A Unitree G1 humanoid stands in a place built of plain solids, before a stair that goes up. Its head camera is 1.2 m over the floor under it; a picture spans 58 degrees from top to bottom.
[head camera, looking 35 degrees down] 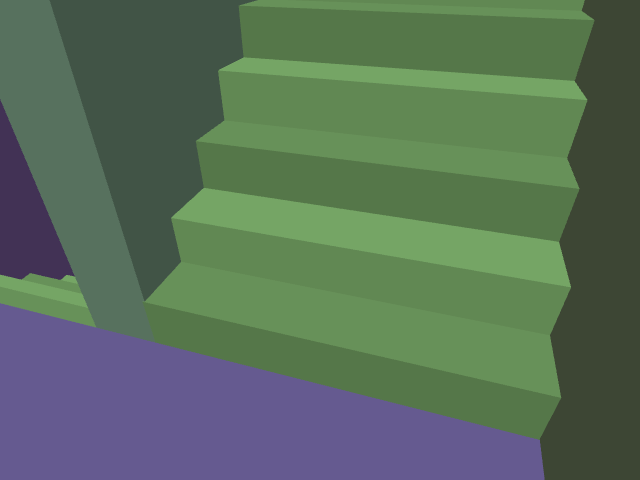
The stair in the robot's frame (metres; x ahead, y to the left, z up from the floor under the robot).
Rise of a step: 0.19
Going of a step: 0.23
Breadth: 1.28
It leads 17 degrees to the right of straight ahead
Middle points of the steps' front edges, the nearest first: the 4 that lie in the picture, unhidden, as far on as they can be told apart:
0.89 -0.03 0.20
1.11 -0.09 0.39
1.33 -0.16 0.59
1.55 -0.22 0.78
